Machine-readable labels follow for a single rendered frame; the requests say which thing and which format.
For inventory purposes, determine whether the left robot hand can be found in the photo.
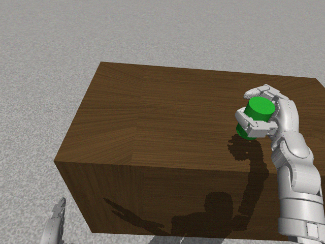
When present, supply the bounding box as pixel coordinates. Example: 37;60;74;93
39;197;73;244

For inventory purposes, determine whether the can can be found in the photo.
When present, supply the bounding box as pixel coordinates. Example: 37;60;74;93
236;97;275;140

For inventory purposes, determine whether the right robot hand can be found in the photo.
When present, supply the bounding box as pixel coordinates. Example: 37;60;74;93
235;84;299;141

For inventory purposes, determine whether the right robot arm can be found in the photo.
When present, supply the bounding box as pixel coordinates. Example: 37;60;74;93
271;131;325;244

